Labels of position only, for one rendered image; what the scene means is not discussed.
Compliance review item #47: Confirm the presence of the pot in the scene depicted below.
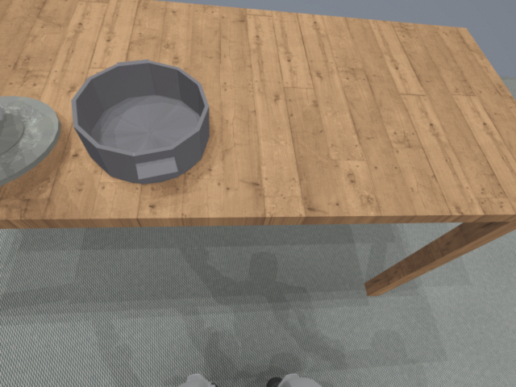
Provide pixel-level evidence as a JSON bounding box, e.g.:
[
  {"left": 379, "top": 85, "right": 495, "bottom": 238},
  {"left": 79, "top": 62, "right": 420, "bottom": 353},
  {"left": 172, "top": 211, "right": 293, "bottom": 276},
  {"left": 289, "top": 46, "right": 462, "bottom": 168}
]
[{"left": 71, "top": 60, "right": 210, "bottom": 184}]

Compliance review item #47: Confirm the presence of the table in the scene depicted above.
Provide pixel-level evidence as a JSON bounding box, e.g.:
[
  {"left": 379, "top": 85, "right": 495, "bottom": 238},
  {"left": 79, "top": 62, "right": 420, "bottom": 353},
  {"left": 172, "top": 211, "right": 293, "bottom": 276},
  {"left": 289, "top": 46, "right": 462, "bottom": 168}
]
[{"left": 0, "top": 0, "right": 516, "bottom": 296}]

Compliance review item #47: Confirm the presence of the lid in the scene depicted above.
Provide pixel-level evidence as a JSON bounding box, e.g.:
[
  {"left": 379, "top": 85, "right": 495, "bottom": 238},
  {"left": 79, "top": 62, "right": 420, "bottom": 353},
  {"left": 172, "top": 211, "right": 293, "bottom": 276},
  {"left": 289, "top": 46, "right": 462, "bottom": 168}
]
[{"left": 0, "top": 96, "right": 60, "bottom": 186}]

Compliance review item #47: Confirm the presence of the left robot shin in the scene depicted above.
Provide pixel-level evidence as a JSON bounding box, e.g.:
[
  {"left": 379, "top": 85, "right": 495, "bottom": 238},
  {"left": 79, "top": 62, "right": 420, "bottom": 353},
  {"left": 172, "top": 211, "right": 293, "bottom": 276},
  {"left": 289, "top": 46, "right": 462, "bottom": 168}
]
[{"left": 186, "top": 374, "right": 208, "bottom": 383}]

